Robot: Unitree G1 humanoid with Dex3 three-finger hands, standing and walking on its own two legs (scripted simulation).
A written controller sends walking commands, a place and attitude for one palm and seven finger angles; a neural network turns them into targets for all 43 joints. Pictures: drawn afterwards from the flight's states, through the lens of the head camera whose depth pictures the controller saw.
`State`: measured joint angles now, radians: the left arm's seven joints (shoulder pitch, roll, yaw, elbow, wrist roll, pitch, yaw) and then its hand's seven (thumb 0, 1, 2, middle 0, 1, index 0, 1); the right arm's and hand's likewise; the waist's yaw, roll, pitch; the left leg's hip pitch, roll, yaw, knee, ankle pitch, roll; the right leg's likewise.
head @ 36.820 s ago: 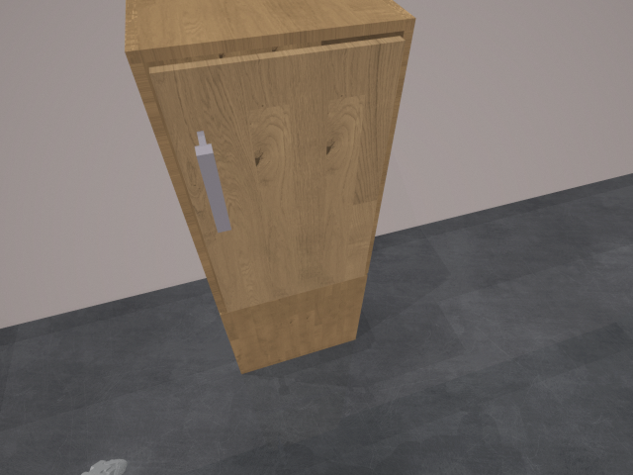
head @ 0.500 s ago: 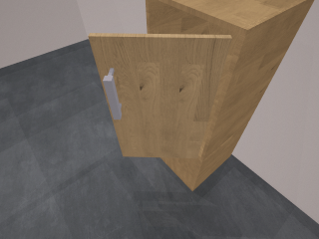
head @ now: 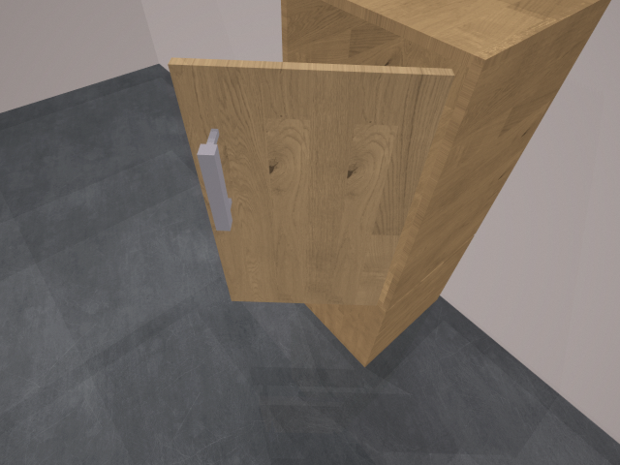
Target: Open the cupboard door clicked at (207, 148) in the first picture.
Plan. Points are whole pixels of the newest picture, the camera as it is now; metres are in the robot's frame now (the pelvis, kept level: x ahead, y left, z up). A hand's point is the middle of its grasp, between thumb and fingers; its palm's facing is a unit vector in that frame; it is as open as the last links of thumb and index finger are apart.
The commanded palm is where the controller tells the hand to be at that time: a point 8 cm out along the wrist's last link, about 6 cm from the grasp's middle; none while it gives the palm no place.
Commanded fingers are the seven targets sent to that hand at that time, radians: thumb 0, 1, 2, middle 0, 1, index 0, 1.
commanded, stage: look again from close up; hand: left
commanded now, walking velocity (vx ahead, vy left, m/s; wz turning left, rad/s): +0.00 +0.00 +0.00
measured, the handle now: (219, 182) +0.49 +0.18 +0.08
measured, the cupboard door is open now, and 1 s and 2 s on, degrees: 48 48 48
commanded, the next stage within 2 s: raise the hand with hooked fingers in 0.32 s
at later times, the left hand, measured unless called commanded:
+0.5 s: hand out of the picture +0.07 +0.18 -0.14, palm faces +0.17 -0.96 -0.22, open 7.4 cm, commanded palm +0.09 +0.23 -0.06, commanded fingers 0.00 0.78 0.85 -0.21 -0.38 -0.21 -0.38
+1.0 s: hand (158, 451) +0.14 +0.18 -0.01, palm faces +0.12 -0.99 -0.07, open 9.5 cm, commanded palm +0.12 +0.24 -0.01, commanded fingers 0.00 0.20 0.60 -0.25 -0.75 -0.25 -0.75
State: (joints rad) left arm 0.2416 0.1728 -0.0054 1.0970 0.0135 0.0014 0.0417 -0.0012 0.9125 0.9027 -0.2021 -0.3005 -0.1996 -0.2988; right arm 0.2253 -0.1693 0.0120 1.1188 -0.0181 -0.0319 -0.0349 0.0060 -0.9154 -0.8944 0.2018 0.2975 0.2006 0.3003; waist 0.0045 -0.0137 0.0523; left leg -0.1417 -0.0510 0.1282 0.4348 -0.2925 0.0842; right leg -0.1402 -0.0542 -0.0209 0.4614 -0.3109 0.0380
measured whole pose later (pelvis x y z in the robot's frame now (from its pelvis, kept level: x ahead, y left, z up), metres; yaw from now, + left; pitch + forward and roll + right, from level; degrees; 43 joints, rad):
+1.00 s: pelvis -0.05 -0.07 -0.07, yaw +6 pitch +10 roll -2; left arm 0.27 0.31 0.29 0.17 -0.34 -0.45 -0.43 0.01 0.43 0.70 -0.24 -0.61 -0.23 -0.61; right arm 0.19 -0.27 0.01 0.56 0.04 -0.25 -0.08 0.01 -0.91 -0.89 0.20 0.30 0.20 0.30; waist 0.04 0.00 -0.10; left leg -0.77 0.03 -0.04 1.06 -0.47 -0.01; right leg -0.71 0.04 -0.16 1.01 -0.49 -0.09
